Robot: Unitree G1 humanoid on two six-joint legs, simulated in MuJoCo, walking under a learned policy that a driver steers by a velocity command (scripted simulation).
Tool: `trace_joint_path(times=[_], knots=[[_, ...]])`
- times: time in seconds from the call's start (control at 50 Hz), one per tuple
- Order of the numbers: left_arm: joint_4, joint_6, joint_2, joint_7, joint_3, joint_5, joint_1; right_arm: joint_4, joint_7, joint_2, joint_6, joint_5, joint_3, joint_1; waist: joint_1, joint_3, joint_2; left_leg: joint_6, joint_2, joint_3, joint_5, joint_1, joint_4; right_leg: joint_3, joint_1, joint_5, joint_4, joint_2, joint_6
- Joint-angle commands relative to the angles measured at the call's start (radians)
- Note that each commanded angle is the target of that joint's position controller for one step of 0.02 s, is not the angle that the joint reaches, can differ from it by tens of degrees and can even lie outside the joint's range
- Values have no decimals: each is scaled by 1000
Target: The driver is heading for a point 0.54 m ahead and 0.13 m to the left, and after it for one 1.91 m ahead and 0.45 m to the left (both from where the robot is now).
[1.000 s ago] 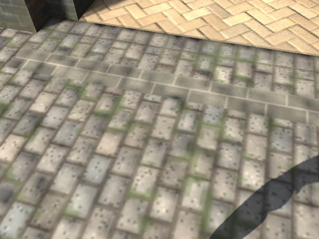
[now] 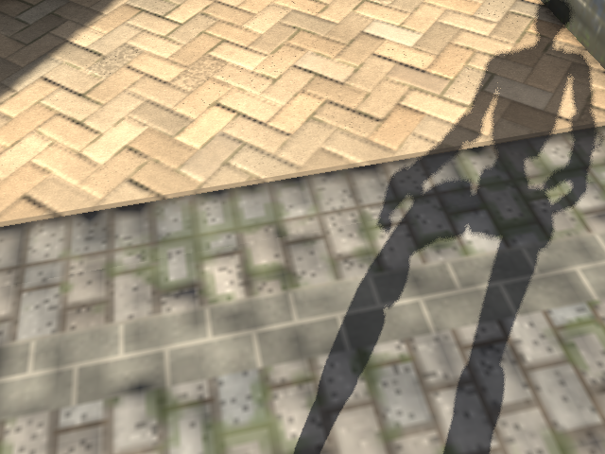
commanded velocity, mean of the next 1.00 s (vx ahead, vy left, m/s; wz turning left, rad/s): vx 0.35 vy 0.00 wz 0.31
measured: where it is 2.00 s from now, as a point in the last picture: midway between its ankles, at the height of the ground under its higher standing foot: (274, 434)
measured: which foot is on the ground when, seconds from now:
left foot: up 0.00-0.22, down 0.24-0.70, up 0.72-0.98, down 1.00-1.00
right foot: down 0.00-0.26, up 0.28-0.68, down 0.70-1.00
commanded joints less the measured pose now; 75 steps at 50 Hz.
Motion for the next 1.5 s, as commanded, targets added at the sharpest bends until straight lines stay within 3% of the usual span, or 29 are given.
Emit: trace_joint_path(times=[0.02, 0.14, 0.2, 0.22, 0.24, 0.26, 0.28, 0.3, 0.32, 0.36, 0.42, 0.52, 0.6, 0.68, 0.7, 0.72, 0.74, 0.76, 0.78, 0.8, 0.84, 0.9, 0.96, 1.0, 1.02, 1.04, 1.08, 1.22, 1.5], knots=[[-37, -22, 166, 10, 44, 2, -8, -62, 11, -46, -12, 9, -2, -69, 24, 12, -99, 11, -22, 24, 175, 68, -146, 45, -42, 227, -131, -257, -116], [25, -1, 177, 17, 56, -11, 31, -121, 48, -49, -18, 14, 1, -144, 47, 54, -94, 74, -71, 26, 47, -21, -271, -9, 190, 355, -59, -347, -89], [16, 20, 212, 35, 66, -13, -9, -118, 54, -94, -11, 7, -22, -36, -24, -42, -144, 127, -155, 110, -107, 156, -266, -58, 232, 824, 139, -339, -45], [10, 30, 214, 43, 63, -14, -29, -91, 49, -132, -7, 6, -45, 90, -97, -117, -131, 154, -201, 138, -92, 333, -296, -98, 190, 925, 321, -305, -15], [-3, 29, 196, 52, 52, -7, -18, -65, 36, -195, -2, 7, -72, 244, -166, -212, -71, 203, -145, 15, -41, 617, -300, -118, 3, 754, 582, -268, 25], [-47, 5, 79, 37, 13, 17, 95, -64, 26, -297, -3, 9, -96, 317, -100, -340, 179, 398, 117, -502, -148, 1007, -337, -92, -433, 31, 985, -81, 104], [-41, -32, 98, 19, 5, 2, 55, -69, 29, -232, -6, 16, -75, 338, -138, -444, 165, 454, 182, -808, -280, 1140, -503, 96, -621, -392, 1128, -7, 101], [-66, -57, 156, 3, 19, -39, -34, -71, 24, -181, -5, 11, -61, 304, -158, -313, 101, 392, 158, -668, -322, 1065, -529, 137, -716, -328, 1148, -77, 78], [-84, -70, 158, 1, 14, -40, -95, -87, 20, -158, -3, 11, -54, 243, -137, -207, 15, 353, 120, -546, -280, 914, -538, 117, -713, -241, 1073, -125, 65], [-90, -65, 165, 13, 27, 0, -118, -120, 14, -110, 2, -1, -35, 140, -61, -88, -37, 321, 52, -394, -92, 644, -580, 100, -598, -155, 910, -183, 77], [-89, -33, 136, 19, 25, 9, -68, -140, 2, -123, 3, -2, -39, 112, -16, -68, 11, 332, 11, -306, 65, 499, -619, 74, -523, -115, 800, -193, 120], [-126, -30, 86, 22, 6, 9, -220, -121, -24, -151, 14, 11, -48, 157, -67, -34, 31, 261, -76, -181, 111, 422, -595, 44, -463, 196, 438, -138, 163], [-139, -48, 92, -1, 8, 3, -302, -83, -38, -134, 40, 11, -42, 238, -117, -61, 55, 216, -60, -204, 188, 507, -495, 33, -391, 329, 272, -80, 141], [-109, -64, 126, -10, 28, 21, -189, -93, -44, -108, 51, 0, -34, 188, -37, -105, 68, 159, -50, -261, 301, 617, -296, 37, -271, 336, 141, -82, 61], [-103, -72, 163, -5, 36, 37, -123, -112, -42, -81, 46, -9, -25, 183, -12, -182, 28, 121, -105, -237, 244, 568, -169, 86, -98, 599, 162, -164, 19], [-104, -69, 218, 0, 43, 60, -51, -115, -37, -40, 36, -21, -8, 281, -27, -316, -155, 62, -187, -197, -127, 366, 88, 281, 214, 997, 264, -376, -115], [-70, -47, 171, -5, 37, 34, 8, -84, -30, -51, 33, -8, 0, 398, -25, -456, -331, 7, -247, -148, -697, 214, 314, 505, 375, 1005, 262, -532, -258], [-72, -29, 134, -9, 27, 0, 7, -73, -26, -125, 45, 3, -16, 371, -10, -430, -221, -8, -197, -174, -694, 162, 387, 547, 318, 694, 218, -507, -240], [-78, -14, 117, -5, 20, -4, -52, -89, -30, -140, 65, 10, -24, 264, 2, -306, -144, -28, -171, -140, -627, 121, 417, 478, 203, 489, 176, -456, -194], [-83, -3, 89, -5, 4, 4, -118, -101, -36, -129, 87, 6, -23, 201, -11, -212, -103, -37, -145, -113, -586, 124, 373, 411, 66, 365, 130, -411, -165], [-81, 13, 91, -6, -1, 17, -220, -107, -43, -77, 117, -2, -15, 189, -67, -106, -153, -43, -99, -68, -528, 254, 159, 289, -176, 226, 52, -323, -115], [-62, 24, 108, -2, 9, 20, -226, -77, -46, -26, 111, -14, 0, 224, -69, -144, -204, -42, -117, -4, -411, 431, -71, 184, -233, 304, 51, -272, -119], [-44, 35, 98, 3, 2, 0, -229, -57, -39, -26, 108, -20, -3, 226, -85, -171, -172, -9, -131, 25, -165, 576, -296, 162, -251, 86, 74, -264, -95], [-17, 34, 57, -2, -15, 9, -183, -91, -40, -64, 109, -47, -6, 163, -64, -116, -109, 39, -60, -66, -112, 614, -385, 143, -323, -216, 86, -208, 6], [-16, 34, 70, -6, -12, 19, -149, -105, -46, -129, 111, -39, -19, 120, -10, -58, -7, 81, -23, -110, -239, 519, -401, 88, -321, -278, 108, -142, 51], [-13, 36, 64, -4, -12, 21, -165, -90, -43, -98, 107, -33, -17, 109, -15, -33, 48, 96, -45, -100, -442, 391, -432, 44, -227, -207, 143, -114, 78], [-2, 39, 66, 5, -10, 12, -174, -87, -41, -50, 89, -38, -4, 91, -19, -4, 52, 64, -67, -84, -423, 345, -447, 42, -177, -111, 188, -118, 74], [48, 38, 63, 13, -5, 2, -149, -69, -45, -46, 61, -20, -2, 128, -33, -66, -14, 47, -85, -55, -104, 451, -361, 43, -135, 141, 238, -127, 62], [169, 72, 80, 38, 8, -7, -166, 1, -45, -26, 62, -15, -3, 123, -25, -54, -38, 46, -105, -29, -15, 480, -375, 50, -76, 203, 243, -136, 73]])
